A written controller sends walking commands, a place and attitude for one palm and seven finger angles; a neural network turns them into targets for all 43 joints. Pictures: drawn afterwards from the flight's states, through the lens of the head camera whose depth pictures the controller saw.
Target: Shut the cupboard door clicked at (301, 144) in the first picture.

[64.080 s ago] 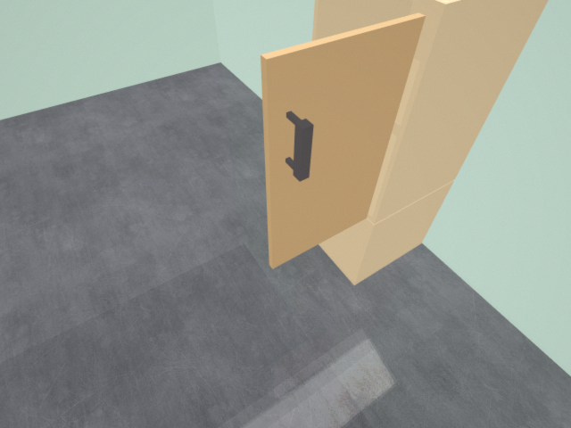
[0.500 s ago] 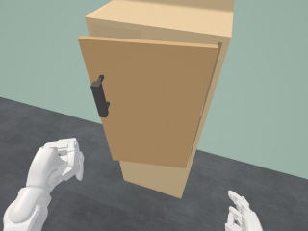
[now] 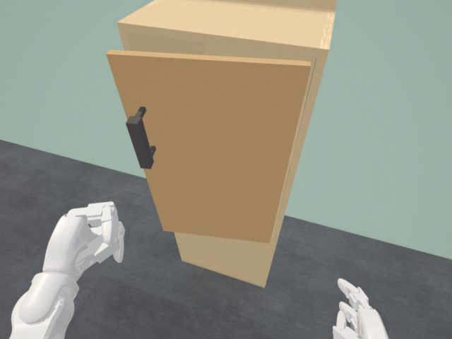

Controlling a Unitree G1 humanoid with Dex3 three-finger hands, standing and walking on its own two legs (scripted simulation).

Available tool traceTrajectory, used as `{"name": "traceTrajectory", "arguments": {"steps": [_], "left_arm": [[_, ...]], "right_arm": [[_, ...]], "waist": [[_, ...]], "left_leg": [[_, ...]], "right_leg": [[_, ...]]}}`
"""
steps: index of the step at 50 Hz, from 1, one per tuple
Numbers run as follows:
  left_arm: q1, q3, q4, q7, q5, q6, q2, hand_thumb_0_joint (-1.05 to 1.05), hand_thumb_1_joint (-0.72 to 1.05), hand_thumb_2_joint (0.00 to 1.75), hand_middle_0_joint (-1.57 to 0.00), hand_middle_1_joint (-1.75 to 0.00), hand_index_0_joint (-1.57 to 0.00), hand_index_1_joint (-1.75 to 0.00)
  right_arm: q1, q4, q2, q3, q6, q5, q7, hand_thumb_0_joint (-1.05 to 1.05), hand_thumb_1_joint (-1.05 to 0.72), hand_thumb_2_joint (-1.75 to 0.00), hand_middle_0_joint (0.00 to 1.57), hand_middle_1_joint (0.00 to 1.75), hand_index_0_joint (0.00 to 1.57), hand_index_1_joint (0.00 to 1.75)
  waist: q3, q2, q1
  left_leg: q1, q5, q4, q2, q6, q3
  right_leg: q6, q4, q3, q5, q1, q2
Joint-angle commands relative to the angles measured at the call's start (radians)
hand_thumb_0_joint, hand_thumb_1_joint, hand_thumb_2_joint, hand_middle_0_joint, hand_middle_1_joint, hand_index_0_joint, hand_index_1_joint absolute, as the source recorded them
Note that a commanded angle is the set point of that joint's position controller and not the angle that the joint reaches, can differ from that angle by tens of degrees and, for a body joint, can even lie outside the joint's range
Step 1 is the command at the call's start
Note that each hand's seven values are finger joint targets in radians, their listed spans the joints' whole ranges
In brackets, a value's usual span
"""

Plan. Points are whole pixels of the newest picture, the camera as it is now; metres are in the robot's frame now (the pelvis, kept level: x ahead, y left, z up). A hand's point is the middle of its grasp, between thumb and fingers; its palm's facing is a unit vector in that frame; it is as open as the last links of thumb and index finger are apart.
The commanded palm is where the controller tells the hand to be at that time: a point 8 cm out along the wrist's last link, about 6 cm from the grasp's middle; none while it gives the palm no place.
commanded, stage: bring the fist close to the handle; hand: left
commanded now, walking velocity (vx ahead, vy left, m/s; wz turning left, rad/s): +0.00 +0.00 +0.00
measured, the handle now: (144, 137) +0.47 +0.21 +0.11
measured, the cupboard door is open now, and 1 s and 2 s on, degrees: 11 11 2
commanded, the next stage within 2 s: push the door shut along its arc in 1.28 s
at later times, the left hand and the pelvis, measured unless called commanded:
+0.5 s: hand (128, 198) +0.32 +0.20 +0.10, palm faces -0.02 -1.00 -0.04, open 3.1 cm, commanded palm +0.30 +0.24 +0.11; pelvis +0.01 -0.01 +0.00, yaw -1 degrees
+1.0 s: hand (146, 167) +0.39 +0.18 +0.11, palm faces -0.05 -1.00 -0.02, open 3.1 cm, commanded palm +0.36 +0.23 +0.11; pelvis +0.01 +0.01 +0.00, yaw -2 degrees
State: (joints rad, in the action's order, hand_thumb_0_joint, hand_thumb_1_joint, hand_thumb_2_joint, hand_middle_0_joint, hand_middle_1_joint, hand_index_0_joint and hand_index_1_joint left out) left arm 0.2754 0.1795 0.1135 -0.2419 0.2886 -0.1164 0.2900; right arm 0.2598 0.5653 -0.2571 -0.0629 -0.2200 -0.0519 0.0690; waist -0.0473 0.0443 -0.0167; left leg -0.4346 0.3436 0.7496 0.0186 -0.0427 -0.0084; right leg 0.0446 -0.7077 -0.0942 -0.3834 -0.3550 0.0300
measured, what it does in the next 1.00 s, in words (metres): stands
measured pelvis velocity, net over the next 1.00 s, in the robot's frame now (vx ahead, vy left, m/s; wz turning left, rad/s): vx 0.01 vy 0.01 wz -0.04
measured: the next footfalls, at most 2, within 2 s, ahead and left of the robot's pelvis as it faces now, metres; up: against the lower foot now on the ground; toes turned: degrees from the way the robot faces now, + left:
none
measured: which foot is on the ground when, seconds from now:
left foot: down 0.00-1.00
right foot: down 0.00-1.00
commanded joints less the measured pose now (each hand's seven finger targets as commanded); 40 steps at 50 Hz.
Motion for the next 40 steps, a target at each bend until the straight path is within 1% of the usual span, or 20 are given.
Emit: {"name": "traceTrajectory", "arguments": {"steps": [1,4,6,11,14,16,20,21,23,26,27,29,30,31,32,34,36,37,38,40], "left_arm": [[-0.259,0.078,0.156,-0.009,0.016,-0.068,0.154,0.0,0.9,0.9,-1.3,-1.5,-1.3,-1.5],[-0.316,0.063,0.111,-0.018,0.016,-0.056,0.142,0.0,0.9,0.9,-1.3,-1.5,-1.3,-1.5],[-0.352,0.096,0.052,-0.016,0.016,-0.048,0.179,0.0,0.9,0.9,-1.3,-1.5,-1.3,-1.5],[-0.433,0.154,-0.014,-0.021,0.023,-0.045,0.23,0.0,0.9,0.9,-1.3,-1.5,-1.3,-1.5],[-0.436,0.153,-0.041,-0.035,0.03,-0.053,0.213,0.0,0.9,0.9,-1.3,-1.5,-1.3,-1.5],[-0.452,0.165,-0.073,-0.044,0.034,-0.056,0.232,0.0,0.9,0.9,-1.3,-1.5,-1.3,-1.5],[-0.559,0.138,-0.111,-0.061,0.031,-0.057,0.218,0.0,0.9,0.9,-1.3,-1.5,-1.3,-1.5],[-0.563,0.163,-0.119,-0.059,0.032,-0.058,0.246,0.0,0.9,0.9,-1.3,-1.5,-1.3,-1.5],[-0.621,0.126,-0.129,-0.061,0.027,-0.06,0.216,0.0,0.9,0.9,-1.3,-1.5,-1.3,-1.5],[-0.643,0.138,-0.131,-0.049,0.018,-0.072,0.24,0.0,0.9,0.9,-1.3,-1.5,-1.3,-1.5],[-0.656,0.113,-0.132,-0.048,0.015,-0.074,0.212,0.0,0.9,0.9,-1.3,-1.5,-1.3,-1.5],[-0.684,0.136,-0.179,-0.038,0.008,-0.072,0.237,0.0,0.9,0.9,-1.3,-1.5,-1.3,-1.5],[-0.697,0.112,-0.195,-0.036,0.006,-0.067,0.212,0.0,0.9,0.9,-1.3,-1.5,-1.3,-1.5],[-0.714,0.141,-0.224,-0.028,0.002,-0.064,0.248,0.0,0.9,0.9,-1.3,-1.5,-1.3,-1.5],[-0.757,0.11,-0.244,-0.026,-0.001,-0.06,0.221,0.0,0.9,0.9,-1.3,-1.5,-1.3,-1.5],[-0.83,0.114,-0.284,-0.02,-0.009,-0.059,0.232,0.0,0.9,0.9,-1.3,-1.5,-1.3,-1.5],[-0.854,0.138,-0.297,-0.01,-0.02,-0.068,0.268,0.0,0.9,0.9,-1.3,-1.5,-1.3,-1.5],[-0.875,0.095,-0.293,-0.013,-0.021,-0.073,0.219,0.0,0.9,0.9,-1.3,-1.5,-1.3,-1.5],[-0.889,0.106,-0.289,-0.01,-0.022,-0.08,0.232,0.0,0.9,0.9,-1.3,-1.5,-1.3,-1.5],[-0.903,0.093,-0.341,-0.01,-0.026,-0.083,0.217,0.0,0.9,0.9,-1.3,-1.5,-1.3,-1.5]], "right_arm": [[-0.095,-0.145,-0.128,0.056,-0.062,0.0,0.014,0.0,-0.9,-0.9,0.2,0.3,0.2,0.3],[-0.102,-0.143,-0.124,0.054,-0.061,-0.002,0.016,0.0,-0.9,-0.9,0.2,0.3,0.2,0.3],[-0.097,-0.131,-0.128,0.055,-0.054,-0.002,0.019,0.0,-0.9,-0.9,0.2,0.3,0.2,0.3],[-0.101,-0.13,-0.129,0.058,-0.037,-0.004,0.017,0.0,-0.9,-0.9,0.2,0.3,0.2,0.3],[-0.099,-0.137,-0.124,0.058,-0.032,-0.004,0.012,0.0,-0.9,-0.9,0.2,0.3,0.2,0.3],[-0.09,-0.133,-0.131,0.062,-0.026,-0.005,0.011,0.0,-0.9,-0.9,0.2,0.3,0.2,0.3],[-0.083,-0.127,-0.135,0.067,-0.017,-0.01,0.013,0.0,-0.9,-0.9,0.2,0.3,0.2,0.3],[-0.078,-0.125,-0.14,0.07,-0.015,-0.009,0.014,0.0,-0.9,-0.9,0.2,0.3,0.2,0.3],[-0.08,-0.125,-0.137,0.069,-0.012,-0.011,0.015,0.0,-0.9,-0.9,0.2,0.3,0.2,0.3],[-0.07,-0.12,-0.141,0.072,-0.007,-0.008,0.015,0.0,-0.9,-0.9,0.2,0.3,0.2,0.3],[-0.074,-0.123,-0.136,0.071,-0.008,-0.008,0.012,0.0,-0.9,-0.9,0.2,0.3,0.2,0.3],[-0.064,-0.111,-0.141,0.072,0.0,-0.008,0.012,0.0,-0.9,-0.9,0.2,0.3,0.2,0.3],[-0.065,-0.113,-0.14,0.071,0.004,-0.008,0.01,0.0,-0.9,-0.9,0.2,0.3,0.2,0.3],[-0.059,-0.106,-0.146,0.072,0.01,-0.008,0.012,0.0,-0.9,-0.9,0.2,0.3,0.2,0.3],[-0.067,-0.106,-0.144,0.068,0.014,-0.009,0.011,0.0,-0.9,-0.9,0.2,0.3,0.2,0.3],[-0.062,-0.098,-0.145,0.067,0.023,-0.009,0.011,0.0,-0.9,-0.9,0.2,0.3,0.2,0.3],[-0.055,-0.097,-0.151,0.07,0.032,-0.006,0.012,0.0,-0.9,-0.9,0.2,0.3,0.2,0.3],[-0.058,-0.102,-0.142,0.069,0.033,-0.007,0.01,0.0,-0.9,-0.9,0.2,0.3,0.2,0.3],[-0.05,-0.099,-0.143,0.07,0.032,-0.006,0.007,0.0,-0.9,-0.9,0.2,0.3,0.2,0.3],[-0.036,-0.09,-0.145,0.071,0.04,-0.006,0.005,0.0,-0.9,-0.9,0.2,0.3,0.2,0.3]], "waist": [[-0.117,-0.017,0.023],[-0.131,-0.003,0.018],[-0.109,-0.044,0.019],[-0.171,-0.036,0.005],[-0.195,-0.014,-0.003],[-0.19,-0.053,0.003],[-0.181,-0.01,0.023],[-0.196,-0.044,0.018],[-0.199,-0.022,0.028],[-0.24,-0.005,0.021],[-0.242,0.01,0.022],[-0.223,-0.001,0.025],[-0.227,-0.012,0.03],[-0.213,-0.044,0.03],[-0.196,-0.034,0.041],[-0.194,-0.012,0.044],[-0.244,-0.017,0.035],[-0.262,0.02,0.04],[-0.29,0.032,0.034],[-0.277,0.009,0.044]], "left_leg": [[0.115,-0.096,-0.121,-0.017,0.003,0.068],[0.118,-0.115,-0.123,-0.012,0.004,0.062],[0.102,-0.111,-0.122,-0.015,0.003,0.062],[0.102,-0.165,-0.109,-0.011,0.003,0.042],[0.113,-0.208,-0.111,-0.007,0.007,0.035],[0.101,-0.218,-0.101,-0.01,0.004,0.033],[0.118,-0.199,-0.103,-0.008,0.004,0.029],[0.112,-0.206,-0.094,-0.01,0.001,0.031],[0.124,-0.203,-0.104,-0.008,0.002,0.031],[0.155,-0.237,-0.103,-0.011,0.0,0.036],[0.161,-0.241,-0.106,-0.01,0.001,0.036],[0.155,-0.242,-0.113,-0.013,0.005,0.041],[0.156,-0.224,-0.117,-0.012,0.004,0.041],[0.139,-0.213,-0.115,-0.016,0.003,0.042],[0.13,-0.194,-0.118,-0.013,0.001,0.039],[0.136,-0.18,-0.123,-0.013,0.004,0.045],[0.154,-0.209,-0.12,-0.017,0.002,0.047],[0.178,-0.232,-0.118,-0.015,0.003,0.044],[0.196,-0.259,-0.117,-0.017,0.008,0.052],[0.2,-0.274,-0.117,-0.022,0.011,0.056]], "right_leg": [[-0.028,0.146,0.079,0.102,-0.053,-0.017],[-0.028,0.147,0.087,0.13,-0.039,-0.025],[-0.031,0.158,0.094,0.122,-0.04,-0.025],[-0.038,0.155,0.126,0.197,0.015,-0.038],[-0.037,0.137,0.119,0.281,0.037,-0.038],[-0.049,0.135,0.127,0.313,0.037,-0.038],[-0.044,0.139,0.124,0.286,-0.002,-0.034],[-0.05,0.137,0.132,0.296,0.01,-0.036],[-0.041,0.133,0.118,0.285,-0.005,-0.032],[-0.034,0.119,0.107,0.311,0.003,-0.026],[-0.031,0.116,0.102,0.317,-0.003,-0.026],[-0.026,0.115,0.093,0.312,-0.015,-0.022],[-0.028,0.118,0.091,0.29,-0.026,-0.021],[-0.028,0.123,0.094,0.275,-0.021,-0.021],[-0.03,0.129,0.1,0.261,-0.037,-0.024],[-0.024,0.13,0.096,0.239,-0.048,-0.022],[-0.021,0.121,0.095,0.258,-0.026,-0.021],[-0.019,0.116,0.092,0.285,-0.031,-0.023],[-0.015,0.106,0.086,0.304,-0.024,-0.02],[-0.015,0.103,0.076,0.31,-0.045,-0.014]]}}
